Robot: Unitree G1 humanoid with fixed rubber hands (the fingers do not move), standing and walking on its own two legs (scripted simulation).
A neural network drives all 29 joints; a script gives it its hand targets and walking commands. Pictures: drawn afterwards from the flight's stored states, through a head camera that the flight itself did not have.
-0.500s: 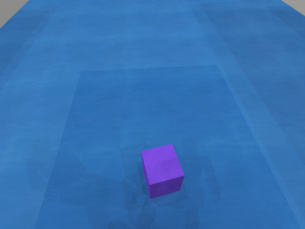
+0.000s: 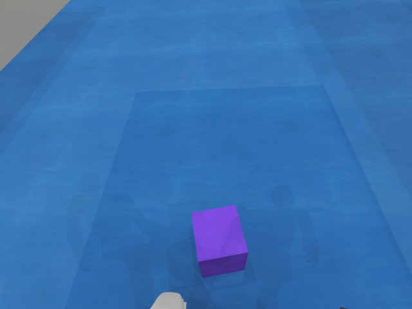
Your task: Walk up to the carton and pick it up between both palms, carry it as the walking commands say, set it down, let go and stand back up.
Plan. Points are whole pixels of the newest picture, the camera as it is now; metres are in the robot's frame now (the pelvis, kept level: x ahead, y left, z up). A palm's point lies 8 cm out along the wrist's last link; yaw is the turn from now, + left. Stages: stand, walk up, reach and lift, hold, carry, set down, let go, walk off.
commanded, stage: walk up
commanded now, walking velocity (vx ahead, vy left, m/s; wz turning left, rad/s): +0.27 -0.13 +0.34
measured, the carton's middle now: (218, 242) +0.47 +0.03 -0.65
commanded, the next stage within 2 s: none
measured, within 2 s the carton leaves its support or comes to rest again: neither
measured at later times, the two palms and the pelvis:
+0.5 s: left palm (93, 296) +0.16 +0.29 -0.14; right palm (332, 282) +0.20 -0.23 -0.13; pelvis +0.12 +0.03 -0.01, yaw +5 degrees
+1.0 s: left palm out of the picture +0.13 +0.31 -0.16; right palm out of the picture +0.14 -0.22 -0.10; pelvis +0.09 +0.06 -0.01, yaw +9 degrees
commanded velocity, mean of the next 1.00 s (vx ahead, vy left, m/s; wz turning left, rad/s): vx -0.04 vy -0.08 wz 0.17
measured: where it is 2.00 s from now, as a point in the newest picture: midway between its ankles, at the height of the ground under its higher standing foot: outside the picture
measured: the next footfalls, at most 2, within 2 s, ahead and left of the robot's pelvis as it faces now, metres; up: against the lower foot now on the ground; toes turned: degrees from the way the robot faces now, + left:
left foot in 0.26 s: +0.16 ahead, +0.16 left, +0.00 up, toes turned +5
right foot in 0.52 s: +0.16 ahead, -0.08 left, +0.00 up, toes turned -3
